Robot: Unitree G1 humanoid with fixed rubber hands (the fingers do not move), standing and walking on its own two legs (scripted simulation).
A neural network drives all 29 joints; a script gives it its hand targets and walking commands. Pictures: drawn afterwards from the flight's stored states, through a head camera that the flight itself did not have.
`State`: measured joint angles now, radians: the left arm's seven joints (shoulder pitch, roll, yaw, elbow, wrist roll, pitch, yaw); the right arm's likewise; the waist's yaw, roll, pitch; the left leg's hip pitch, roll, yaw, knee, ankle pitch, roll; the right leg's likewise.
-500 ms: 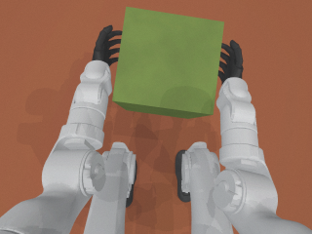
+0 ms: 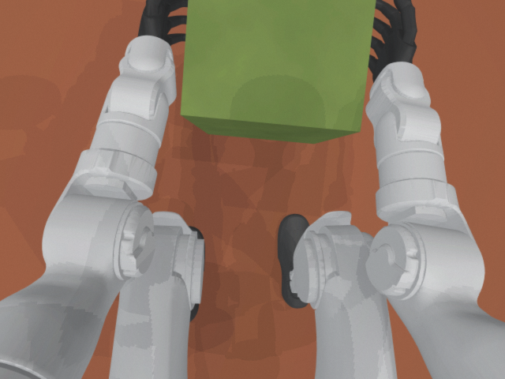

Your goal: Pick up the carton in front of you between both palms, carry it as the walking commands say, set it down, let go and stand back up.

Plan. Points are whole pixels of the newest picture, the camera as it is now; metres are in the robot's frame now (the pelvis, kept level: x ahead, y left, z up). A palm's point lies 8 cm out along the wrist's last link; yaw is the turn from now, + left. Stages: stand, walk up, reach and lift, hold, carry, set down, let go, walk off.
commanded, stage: set down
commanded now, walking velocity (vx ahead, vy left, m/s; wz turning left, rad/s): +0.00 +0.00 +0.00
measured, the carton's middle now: (270, 67) +0.52 -0.03 -0.23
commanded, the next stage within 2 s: none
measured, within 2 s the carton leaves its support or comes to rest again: rests again in 1.02 s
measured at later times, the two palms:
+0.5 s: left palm (158, 48) +0.53 +0.13 -0.18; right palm (384, 72) +0.51 -0.18 -0.16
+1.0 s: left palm (161, 49) +0.53 +0.12 -0.18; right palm (386, 75) +0.51 -0.19 -0.17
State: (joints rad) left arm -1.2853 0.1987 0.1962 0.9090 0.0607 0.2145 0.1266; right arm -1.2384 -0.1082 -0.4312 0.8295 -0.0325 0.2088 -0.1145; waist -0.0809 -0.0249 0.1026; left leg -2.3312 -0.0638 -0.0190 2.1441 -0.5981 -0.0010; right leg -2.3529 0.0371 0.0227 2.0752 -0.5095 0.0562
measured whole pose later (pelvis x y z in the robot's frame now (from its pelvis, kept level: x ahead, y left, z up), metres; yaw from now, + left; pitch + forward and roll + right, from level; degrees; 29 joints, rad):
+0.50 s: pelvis -0.01 +0.00 -0.01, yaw +1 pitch +41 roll -2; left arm -1.36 0.22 0.21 1.05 0.07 0.17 0.07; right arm -1.31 -0.17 -0.44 1.00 -0.06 0.16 -0.07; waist -0.07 -0.02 0.18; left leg -2.32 -0.07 -0.02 2.20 -0.59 -0.01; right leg -2.35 0.05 0.03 2.13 -0.50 0.06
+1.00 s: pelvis -0.01 -0.01 -0.02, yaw +0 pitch +37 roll -2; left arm -1.42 0.22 0.27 1.08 0.16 0.12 -0.02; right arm -1.35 -0.22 -0.48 1.08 -0.06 0.10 -0.03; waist -0.04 -0.05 0.28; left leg -2.27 -0.06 -0.03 2.22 -0.60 -0.01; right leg -2.30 0.06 0.02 2.15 -0.50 0.06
